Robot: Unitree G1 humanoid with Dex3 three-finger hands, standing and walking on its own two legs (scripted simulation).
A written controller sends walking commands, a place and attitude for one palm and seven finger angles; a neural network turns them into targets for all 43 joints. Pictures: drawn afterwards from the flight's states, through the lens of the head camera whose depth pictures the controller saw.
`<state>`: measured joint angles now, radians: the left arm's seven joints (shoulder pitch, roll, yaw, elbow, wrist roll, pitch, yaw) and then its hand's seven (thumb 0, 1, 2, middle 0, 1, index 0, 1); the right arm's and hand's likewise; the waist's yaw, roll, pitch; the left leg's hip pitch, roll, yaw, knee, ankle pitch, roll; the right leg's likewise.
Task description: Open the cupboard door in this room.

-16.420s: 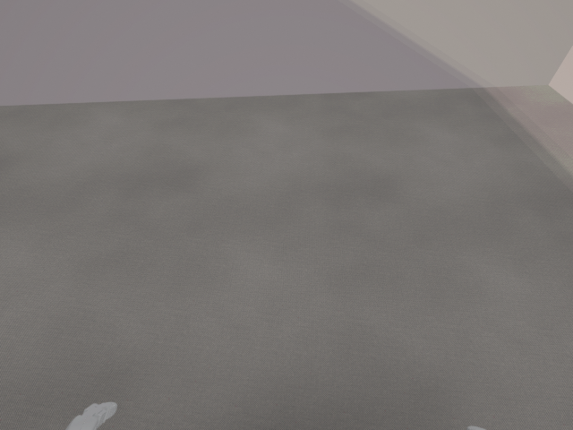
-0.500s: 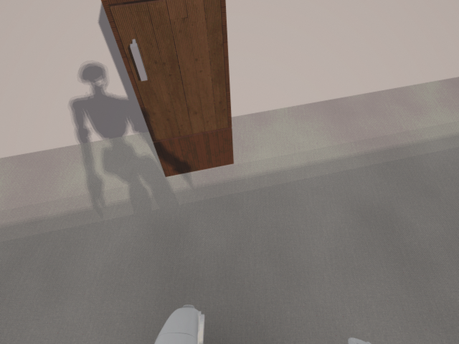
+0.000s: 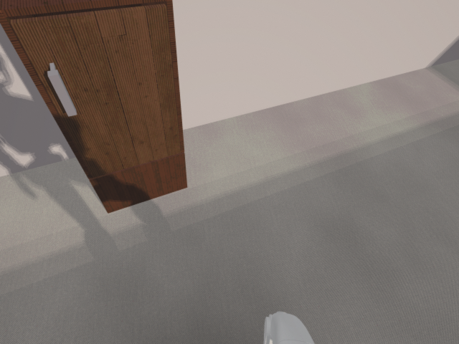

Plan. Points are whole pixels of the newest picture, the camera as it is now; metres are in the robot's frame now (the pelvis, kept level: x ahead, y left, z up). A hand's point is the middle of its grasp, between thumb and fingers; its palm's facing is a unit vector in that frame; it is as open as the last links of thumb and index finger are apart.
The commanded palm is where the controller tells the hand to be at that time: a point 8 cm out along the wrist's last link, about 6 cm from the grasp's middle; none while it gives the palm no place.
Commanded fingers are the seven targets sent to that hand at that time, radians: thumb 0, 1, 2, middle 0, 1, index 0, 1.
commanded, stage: turn to face it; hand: left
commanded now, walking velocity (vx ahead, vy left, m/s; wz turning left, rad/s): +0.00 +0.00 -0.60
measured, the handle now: (62, 89) +0.68 +0.52 -0.03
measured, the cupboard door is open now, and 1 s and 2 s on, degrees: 0 0 0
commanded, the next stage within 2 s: take the last steps up to it in 1.22 s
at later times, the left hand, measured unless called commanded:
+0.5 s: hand (163, 310) +0.19 +0.14 -0.15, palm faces +0.09 -0.98 -0.18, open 7.2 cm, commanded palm none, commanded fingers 0.00 0.90 0.90 -0.20 -0.30 -0.20 -0.30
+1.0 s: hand out of the picture +0.03 +0.26 -0.17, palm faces +0.35 -0.91 -0.24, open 7.4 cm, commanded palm none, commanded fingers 0.00 0.90 0.90 -0.20 -0.30 -0.20 -0.30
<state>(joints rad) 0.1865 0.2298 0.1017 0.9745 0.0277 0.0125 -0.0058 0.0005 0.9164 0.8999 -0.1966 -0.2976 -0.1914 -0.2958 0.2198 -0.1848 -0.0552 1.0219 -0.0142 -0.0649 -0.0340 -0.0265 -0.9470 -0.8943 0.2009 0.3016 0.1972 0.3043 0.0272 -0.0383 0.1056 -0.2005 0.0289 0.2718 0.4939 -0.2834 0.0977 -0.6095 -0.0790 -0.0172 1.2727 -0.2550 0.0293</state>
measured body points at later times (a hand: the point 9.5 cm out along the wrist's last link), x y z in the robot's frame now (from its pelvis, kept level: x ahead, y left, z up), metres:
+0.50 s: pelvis +0.08 -0.03 +0.00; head +0.10 -0.04 +0.45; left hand +0.19 +0.19 -0.14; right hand +0.06 -0.24 -0.17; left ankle +0.04 +0.10 -0.66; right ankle +0.10 -0.13 -0.74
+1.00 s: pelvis +0.04 +0.03 +0.00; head +0.07 +0.06 +0.45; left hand +0.01 +0.31 -0.15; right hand +0.20 -0.18 -0.13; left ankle +0.07 +0.12 -0.74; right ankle +0.07 -0.13 -0.65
